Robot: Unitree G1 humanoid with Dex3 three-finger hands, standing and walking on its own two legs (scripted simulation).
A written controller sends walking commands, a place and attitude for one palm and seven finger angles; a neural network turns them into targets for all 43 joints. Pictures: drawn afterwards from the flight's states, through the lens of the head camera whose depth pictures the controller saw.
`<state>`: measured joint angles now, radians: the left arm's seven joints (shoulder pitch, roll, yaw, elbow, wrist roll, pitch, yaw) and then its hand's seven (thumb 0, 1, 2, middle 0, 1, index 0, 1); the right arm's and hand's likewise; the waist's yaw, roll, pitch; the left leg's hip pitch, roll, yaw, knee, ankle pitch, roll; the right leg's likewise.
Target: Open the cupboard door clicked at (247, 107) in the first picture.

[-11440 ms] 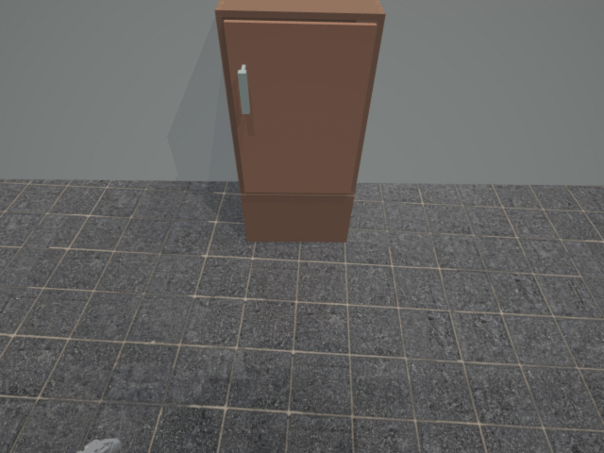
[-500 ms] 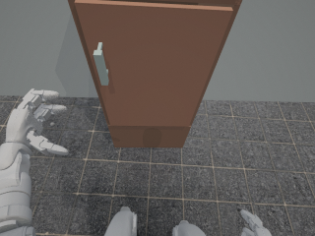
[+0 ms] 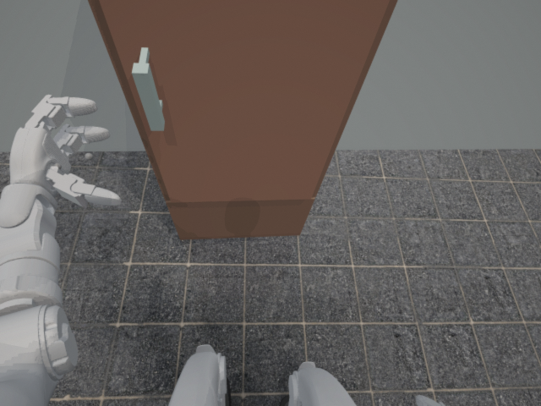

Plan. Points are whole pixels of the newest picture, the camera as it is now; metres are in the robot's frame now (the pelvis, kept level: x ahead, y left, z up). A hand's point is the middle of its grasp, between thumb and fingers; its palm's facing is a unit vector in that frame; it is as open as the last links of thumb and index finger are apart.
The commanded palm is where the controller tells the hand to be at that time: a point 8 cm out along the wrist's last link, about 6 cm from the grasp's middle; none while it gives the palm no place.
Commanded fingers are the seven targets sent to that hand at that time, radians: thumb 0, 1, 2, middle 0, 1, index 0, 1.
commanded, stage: move the hooked fingers beside the handle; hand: left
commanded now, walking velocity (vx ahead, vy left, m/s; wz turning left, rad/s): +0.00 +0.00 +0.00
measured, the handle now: (151, 91) +0.59 +0.20 +0.06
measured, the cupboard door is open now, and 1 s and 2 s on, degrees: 0 0 0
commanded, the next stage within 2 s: slide the fingers in behind the handle in 1.40 s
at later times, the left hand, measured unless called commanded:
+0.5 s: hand (108, 110) +0.53 +0.25 +0.07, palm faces +0.06 -1.00 -0.03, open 14.0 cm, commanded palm +0.53 +0.28 +0.06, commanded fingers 0.00 -0.50 0.30 -0.30 -1.20 -0.30 -1.20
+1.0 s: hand (111, 104) +0.56 +0.25 +0.06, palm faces +0.06 -1.00 -0.02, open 13.9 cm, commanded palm +0.54 +0.27 +0.06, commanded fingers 0.00 -0.50 0.30 -0.30 -1.20 -0.30 -1.20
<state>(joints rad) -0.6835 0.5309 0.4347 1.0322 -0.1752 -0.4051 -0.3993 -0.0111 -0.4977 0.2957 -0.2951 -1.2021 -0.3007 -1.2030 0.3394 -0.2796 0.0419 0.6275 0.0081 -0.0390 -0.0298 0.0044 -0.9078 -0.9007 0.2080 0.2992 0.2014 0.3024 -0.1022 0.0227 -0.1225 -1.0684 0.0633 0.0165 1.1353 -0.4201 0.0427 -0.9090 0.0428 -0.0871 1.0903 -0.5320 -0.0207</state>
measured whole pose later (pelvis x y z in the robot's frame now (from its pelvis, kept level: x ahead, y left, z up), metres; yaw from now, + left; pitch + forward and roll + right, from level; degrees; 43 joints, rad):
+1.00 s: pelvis +0.01 +0.00 -0.02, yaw -2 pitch +28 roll -7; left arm -1.02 0.74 0.51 1.21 -0.05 -0.33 -0.34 -0.01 -0.50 0.30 -0.30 -1.21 -0.31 -1.21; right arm 0.40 -0.27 0.07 0.63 -0.02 0.06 0.00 0.00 -0.91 -0.90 0.21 0.30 0.20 0.30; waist -0.21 0.04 -0.10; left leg -1.26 0.09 -0.01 1.22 -0.45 0.04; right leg -1.08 0.08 -0.10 1.13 -0.54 -0.02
